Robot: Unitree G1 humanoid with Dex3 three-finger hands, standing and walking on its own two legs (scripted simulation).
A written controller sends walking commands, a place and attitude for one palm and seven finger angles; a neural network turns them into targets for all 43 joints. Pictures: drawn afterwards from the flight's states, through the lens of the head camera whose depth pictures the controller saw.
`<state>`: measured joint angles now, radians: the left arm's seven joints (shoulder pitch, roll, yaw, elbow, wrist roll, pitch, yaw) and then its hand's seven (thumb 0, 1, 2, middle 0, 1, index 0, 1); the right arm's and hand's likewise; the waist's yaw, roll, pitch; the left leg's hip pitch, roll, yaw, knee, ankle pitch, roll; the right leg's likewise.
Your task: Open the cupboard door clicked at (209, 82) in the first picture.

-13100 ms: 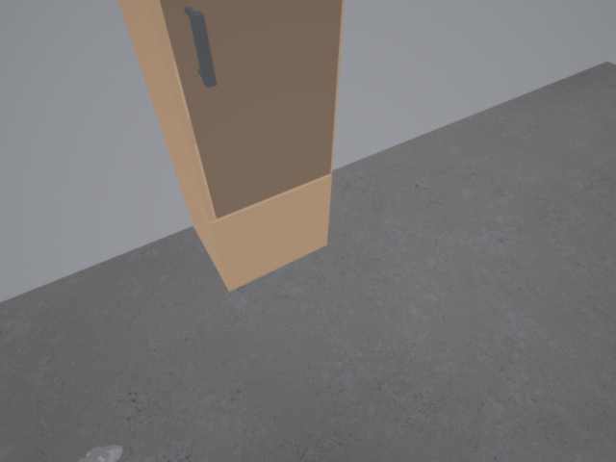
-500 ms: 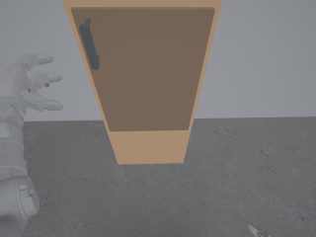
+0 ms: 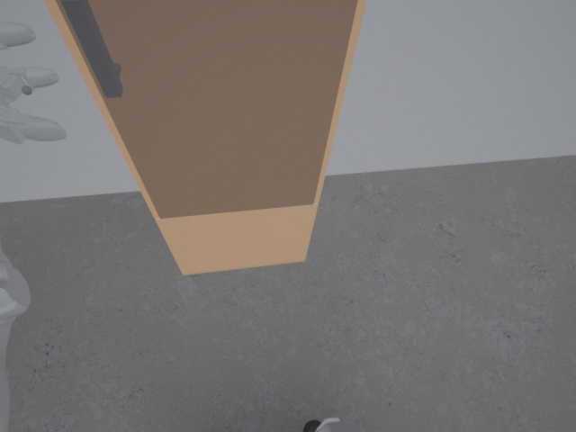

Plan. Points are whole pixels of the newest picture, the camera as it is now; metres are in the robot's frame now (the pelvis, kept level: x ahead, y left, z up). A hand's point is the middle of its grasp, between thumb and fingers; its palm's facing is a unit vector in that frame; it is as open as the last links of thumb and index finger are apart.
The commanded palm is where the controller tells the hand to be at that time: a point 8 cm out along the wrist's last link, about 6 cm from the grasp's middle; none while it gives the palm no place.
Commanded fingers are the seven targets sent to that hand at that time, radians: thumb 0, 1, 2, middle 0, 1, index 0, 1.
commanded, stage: move the hooked fingers beside the handle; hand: left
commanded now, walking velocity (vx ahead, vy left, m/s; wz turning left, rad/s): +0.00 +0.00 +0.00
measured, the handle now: (98, 41) +0.61 +0.23 +0.17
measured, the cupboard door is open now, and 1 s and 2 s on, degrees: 0 0 0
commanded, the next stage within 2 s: slide the fingers in behind the handle in 1.58 s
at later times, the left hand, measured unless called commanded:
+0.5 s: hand (26, 59) +0.55 +0.30 +0.18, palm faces +0.06 -1.00 +0.00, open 14.0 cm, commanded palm +0.54 +0.33 +0.17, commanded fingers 0.00 -0.50 0.30 -0.30 -1.20 -0.30 -1.20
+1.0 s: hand (20, 72) +0.54 +0.30 +0.17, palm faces +0.08 -1.00 +0.00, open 14.0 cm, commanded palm +0.52 +0.33 +0.16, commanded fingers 0.00 -0.50 0.30 -0.30 -1.20 -0.30 -1.20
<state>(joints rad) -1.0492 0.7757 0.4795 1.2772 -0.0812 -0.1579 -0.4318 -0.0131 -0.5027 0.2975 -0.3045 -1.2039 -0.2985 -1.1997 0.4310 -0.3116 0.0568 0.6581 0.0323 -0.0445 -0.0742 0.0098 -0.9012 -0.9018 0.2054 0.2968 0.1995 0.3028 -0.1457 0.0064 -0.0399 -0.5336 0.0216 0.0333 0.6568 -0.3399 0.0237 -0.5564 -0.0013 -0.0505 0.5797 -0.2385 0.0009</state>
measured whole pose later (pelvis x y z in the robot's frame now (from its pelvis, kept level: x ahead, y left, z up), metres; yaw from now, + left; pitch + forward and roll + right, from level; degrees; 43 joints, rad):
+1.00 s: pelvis +0.03 +0.01 -0.01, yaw +0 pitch +18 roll -3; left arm -1.11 0.87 0.51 1.31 -0.05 -0.13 -0.46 -0.01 -0.50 0.30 -0.30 -1.20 -0.30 -1.20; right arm 0.45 -0.30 0.06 0.60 0.01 0.09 -0.03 0.00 -0.90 -0.90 0.21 0.30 0.20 0.30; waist -0.18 0.02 -0.08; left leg -0.63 0.04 0.02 0.72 -0.40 0.03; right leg -0.62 0.02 -0.06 0.59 -0.27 0.01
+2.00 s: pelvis +0.03 +0.01 -0.01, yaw -1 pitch +20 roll -4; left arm -1.14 0.83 0.50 1.27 -0.04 -0.13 -0.40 -0.01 -0.50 0.30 -0.30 -1.20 -0.30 -1.20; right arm 0.50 -0.29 0.05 0.62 0.00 0.08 -0.02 0.00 -0.90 -0.90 0.21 0.30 0.20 0.30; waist -0.21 0.03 -0.09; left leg -0.67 0.05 0.02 0.73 -0.41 0.03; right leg -0.66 0.02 -0.06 0.59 -0.27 0.01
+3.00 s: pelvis +0.01 +0.00 -0.01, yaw -1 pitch +17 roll -3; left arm -1.16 0.66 0.44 1.30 -0.02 -0.18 -0.22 -0.01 -0.50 0.30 -0.30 -1.20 -0.30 -1.20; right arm 0.50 -0.28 0.04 0.65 -0.01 0.02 0.00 0.01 -0.90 -0.90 0.20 0.30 0.20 0.30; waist -0.21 0.04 -0.08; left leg -0.62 0.04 0.03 0.71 -0.38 0.02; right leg -0.63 0.02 -0.04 0.60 -0.26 0.00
